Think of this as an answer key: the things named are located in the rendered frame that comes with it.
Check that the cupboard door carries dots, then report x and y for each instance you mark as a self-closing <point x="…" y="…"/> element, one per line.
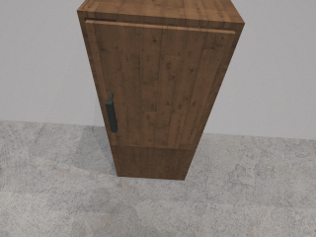
<point x="163" y="79"/>

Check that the handle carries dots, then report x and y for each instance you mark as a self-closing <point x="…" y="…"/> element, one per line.
<point x="113" y="121"/>

